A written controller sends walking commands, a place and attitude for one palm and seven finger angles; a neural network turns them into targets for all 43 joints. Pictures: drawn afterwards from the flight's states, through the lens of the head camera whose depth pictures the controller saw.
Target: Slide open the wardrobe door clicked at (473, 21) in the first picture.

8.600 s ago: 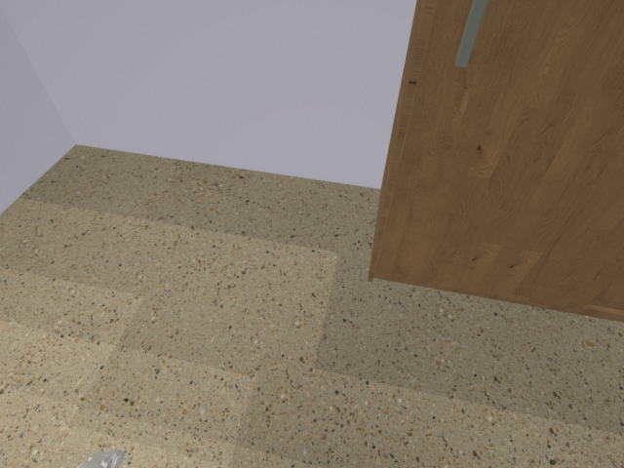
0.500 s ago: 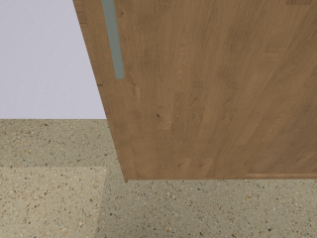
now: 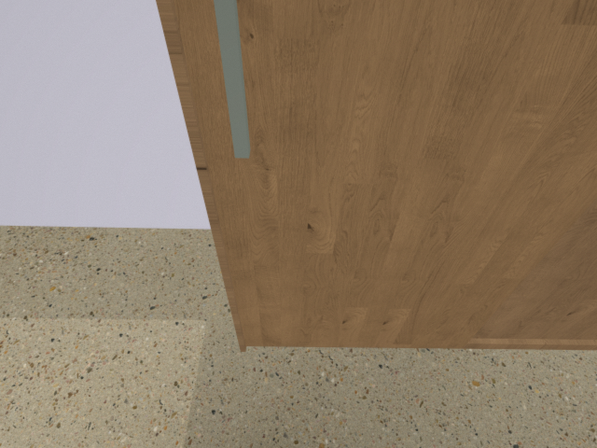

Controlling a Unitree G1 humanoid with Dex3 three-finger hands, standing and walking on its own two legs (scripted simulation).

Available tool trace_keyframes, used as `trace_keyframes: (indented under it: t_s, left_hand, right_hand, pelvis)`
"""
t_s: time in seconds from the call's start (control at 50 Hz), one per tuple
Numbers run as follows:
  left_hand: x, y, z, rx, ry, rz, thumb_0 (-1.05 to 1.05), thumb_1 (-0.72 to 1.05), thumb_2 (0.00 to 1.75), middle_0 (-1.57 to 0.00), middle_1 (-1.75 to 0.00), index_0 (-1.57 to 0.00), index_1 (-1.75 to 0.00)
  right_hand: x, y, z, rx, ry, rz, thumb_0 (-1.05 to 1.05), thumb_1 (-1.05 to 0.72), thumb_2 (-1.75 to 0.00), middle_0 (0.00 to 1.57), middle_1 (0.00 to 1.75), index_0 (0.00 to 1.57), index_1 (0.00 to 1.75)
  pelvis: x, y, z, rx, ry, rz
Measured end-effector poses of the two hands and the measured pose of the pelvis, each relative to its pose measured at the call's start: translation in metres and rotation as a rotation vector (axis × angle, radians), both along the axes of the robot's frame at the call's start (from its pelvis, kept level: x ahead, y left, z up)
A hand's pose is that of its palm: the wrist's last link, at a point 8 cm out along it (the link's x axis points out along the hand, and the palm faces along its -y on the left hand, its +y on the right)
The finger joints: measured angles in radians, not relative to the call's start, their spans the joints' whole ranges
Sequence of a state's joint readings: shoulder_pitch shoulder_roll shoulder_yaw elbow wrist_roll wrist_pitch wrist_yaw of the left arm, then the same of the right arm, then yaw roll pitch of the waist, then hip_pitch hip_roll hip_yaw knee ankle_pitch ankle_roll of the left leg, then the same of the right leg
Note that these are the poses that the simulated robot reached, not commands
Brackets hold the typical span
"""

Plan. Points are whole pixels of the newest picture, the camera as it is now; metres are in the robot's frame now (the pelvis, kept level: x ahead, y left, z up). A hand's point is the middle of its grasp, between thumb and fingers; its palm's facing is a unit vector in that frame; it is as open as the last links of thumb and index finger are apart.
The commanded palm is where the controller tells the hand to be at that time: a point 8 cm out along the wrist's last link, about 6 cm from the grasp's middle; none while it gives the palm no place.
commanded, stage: look again from close up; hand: left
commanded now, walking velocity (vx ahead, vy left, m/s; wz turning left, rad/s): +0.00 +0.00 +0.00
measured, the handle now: (234, 54) +0.52 +0.13 +0.27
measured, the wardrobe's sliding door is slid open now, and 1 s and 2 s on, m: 0.00 0.00 0.00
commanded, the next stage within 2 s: raise the hand with hooked fingers in 0.76 s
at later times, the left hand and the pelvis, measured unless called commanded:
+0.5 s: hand out of the picture +0.04 +0.20 -0.17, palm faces -0.02 -0.96 -0.27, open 7.3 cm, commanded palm none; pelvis +0.01 -0.02 +0.00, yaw +0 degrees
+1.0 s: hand (159, 406) +0.18 +0.20 -0.04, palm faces +0.29 -0.93 -0.21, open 7.5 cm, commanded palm +0.12 +0.24 -0.04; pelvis +0.01 -0.03 +0.00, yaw +1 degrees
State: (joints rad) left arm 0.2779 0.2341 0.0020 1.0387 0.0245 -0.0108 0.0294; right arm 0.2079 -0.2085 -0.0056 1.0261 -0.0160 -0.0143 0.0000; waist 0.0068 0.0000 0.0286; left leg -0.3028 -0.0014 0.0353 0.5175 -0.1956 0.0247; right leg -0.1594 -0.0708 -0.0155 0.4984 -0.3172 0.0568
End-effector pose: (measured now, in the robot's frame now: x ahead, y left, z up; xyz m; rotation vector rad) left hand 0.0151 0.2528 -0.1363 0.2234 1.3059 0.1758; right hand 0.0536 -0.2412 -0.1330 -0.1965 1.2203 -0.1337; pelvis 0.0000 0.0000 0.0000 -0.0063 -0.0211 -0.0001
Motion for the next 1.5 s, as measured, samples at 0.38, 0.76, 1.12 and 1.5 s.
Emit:
trace_keyframes:
  t_s: [0.38,0.76,1.12,1.5]
  left_hand:
    - [0.017,-0.006,0.003,0.004,0.000,-0.021,0.00,0.91,0.90,-0.20,-0.30,-0.20,-0.30]
    - [0.030,-0.012,0.007,0.014,-0.003,-0.028,0.00,0.91,0.90,-0.20,-0.30,-0.20,-0.30]
    - [0.165,-0.022,0.166,-0.045,-1.330,-0.131,0.00,0.79,0.84,-0.21,-0.38,-0.21,-0.38]
    - [0.161,0.008,0.188,-0.137,-1.318,-0.186,0.01,0.36,0.66,-0.24,-0.65,-0.24,-0.65]
  right_hand:
    - [0.013,-0.030,0.007,-0.043,0.018,0.013,0.00,-0.90,-0.90,0.20,0.30,0.20,0.29]
    - [0.011,-0.038,0.005,-0.035,0.048,0.004,0.00,-0.90,-0.90,0.20,0.30,0.20,0.29]
    - [0.092,-0.037,0.028,-0.019,-0.580,0.007,0.01,-0.90,-0.90,0.20,0.30,0.20,0.29]
    - [0.110,-0.028,0.036,-0.071,-0.635,0.101,0.01,-0.90,-0.90,0.20,0.30,0.20,0.30]
  pelvis:
    - [0.006,-0.013,0.003,0.004,-0.003,-0.003]
    - [0.013,-0.023,0.005,0.009,0.002,-0.008]
    - [-0.012,-0.039,-0.031,0.009,0.119,-0.001]
    - [-0.009,-0.039,-0.036,-0.032,0.098,0.026]
